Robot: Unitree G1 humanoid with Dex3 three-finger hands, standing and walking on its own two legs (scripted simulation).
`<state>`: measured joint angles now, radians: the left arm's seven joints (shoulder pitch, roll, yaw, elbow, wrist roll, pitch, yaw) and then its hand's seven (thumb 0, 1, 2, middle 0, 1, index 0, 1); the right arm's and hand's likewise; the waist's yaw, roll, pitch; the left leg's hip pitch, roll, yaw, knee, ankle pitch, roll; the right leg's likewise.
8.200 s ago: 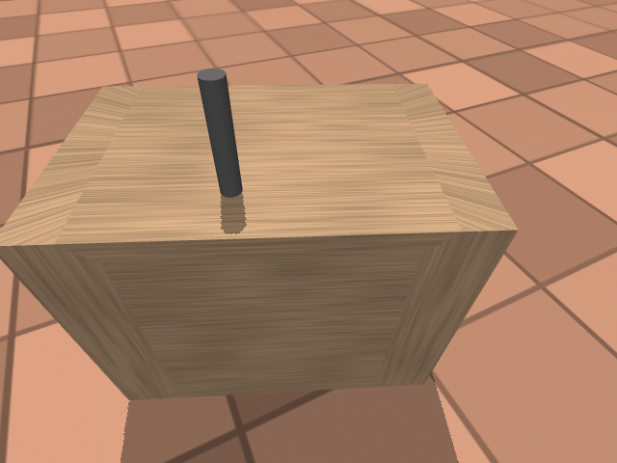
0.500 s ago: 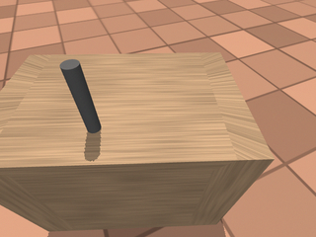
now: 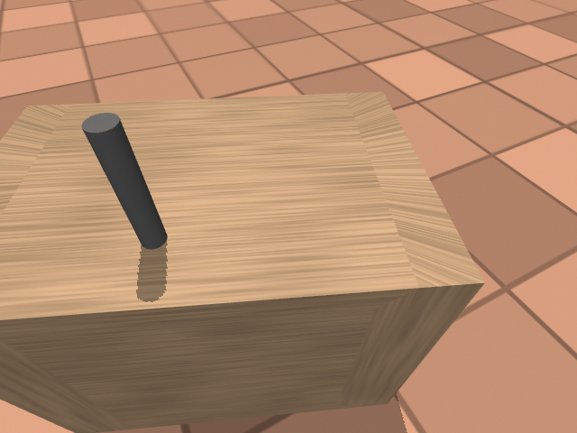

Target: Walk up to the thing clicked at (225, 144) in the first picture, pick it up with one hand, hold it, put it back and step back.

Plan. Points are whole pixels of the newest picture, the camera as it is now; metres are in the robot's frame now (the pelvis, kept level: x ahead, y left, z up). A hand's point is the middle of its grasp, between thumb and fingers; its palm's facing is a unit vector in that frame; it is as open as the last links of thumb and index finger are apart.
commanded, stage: walk up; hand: left
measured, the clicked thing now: (132, 190) +0.46 +0.25 +0.10
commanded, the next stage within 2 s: stand in 0.04 s
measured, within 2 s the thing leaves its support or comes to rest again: neither
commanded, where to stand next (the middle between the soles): +0.03 +0.00 m, yaw +4 degrees
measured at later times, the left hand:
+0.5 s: hand out of the picture +0.09 +0.26 -0.15, palm faces -0.01 -0.94 -0.33, open 7.4 cm
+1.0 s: hand out of the picture +0.07 +0.27 -0.16, palm faces +0.01 -0.94 -0.33, open 7.4 cm
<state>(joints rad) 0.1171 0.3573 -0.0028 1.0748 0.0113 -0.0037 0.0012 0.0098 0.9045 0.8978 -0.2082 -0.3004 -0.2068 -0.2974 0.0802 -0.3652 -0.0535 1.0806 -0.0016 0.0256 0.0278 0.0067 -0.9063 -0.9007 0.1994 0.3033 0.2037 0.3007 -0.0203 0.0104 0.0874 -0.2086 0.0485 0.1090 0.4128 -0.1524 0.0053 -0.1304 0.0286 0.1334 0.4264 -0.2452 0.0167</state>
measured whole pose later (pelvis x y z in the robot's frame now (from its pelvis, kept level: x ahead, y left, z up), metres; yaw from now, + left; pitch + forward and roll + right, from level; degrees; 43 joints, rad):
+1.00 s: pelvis +0.01 +0.02 +0.00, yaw +3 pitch -3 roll +0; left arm 0.16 0.36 -0.01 1.09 0.01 -0.01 0.00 0.01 0.91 0.90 -0.21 -0.30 -0.21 -0.30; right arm 0.09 -0.34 -0.02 1.14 0.00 0.00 0.02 0.01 -0.91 -0.90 0.20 0.30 0.20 0.30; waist -0.01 -0.02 0.05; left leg -0.16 0.00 0.07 0.34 -0.13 0.03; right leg -0.05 -0.02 0.09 0.31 -0.22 0.04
